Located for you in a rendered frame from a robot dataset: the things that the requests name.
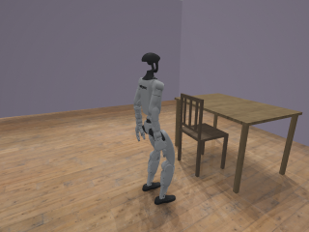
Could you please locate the right robot upper arm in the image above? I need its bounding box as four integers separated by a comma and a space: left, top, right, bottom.
148, 79, 164, 114

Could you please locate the robot right forearm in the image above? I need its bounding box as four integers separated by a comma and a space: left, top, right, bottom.
150, 107, 162, 141

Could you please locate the left robot hand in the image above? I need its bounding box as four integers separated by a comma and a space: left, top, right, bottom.
135, 125, 146, 141

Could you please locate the right robot hand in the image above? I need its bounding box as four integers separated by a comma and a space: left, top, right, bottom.
154, 139, 167, 160

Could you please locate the robot left foot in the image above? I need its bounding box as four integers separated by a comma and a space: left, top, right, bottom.
142, 182, 161, 191

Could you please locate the table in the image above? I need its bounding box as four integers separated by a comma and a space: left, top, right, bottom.
174, 93, 302, 194

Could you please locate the chair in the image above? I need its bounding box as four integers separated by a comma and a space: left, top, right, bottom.
178, 93, 229, 177

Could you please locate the robot left shin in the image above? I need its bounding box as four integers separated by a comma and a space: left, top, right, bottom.
147, 153, 161, 186

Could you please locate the left robot upper arm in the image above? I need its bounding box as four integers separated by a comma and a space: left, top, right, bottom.
133, 77, 143, 106

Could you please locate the robot left forearm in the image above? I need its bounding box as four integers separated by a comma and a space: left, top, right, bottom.
133, 104, 143, 126

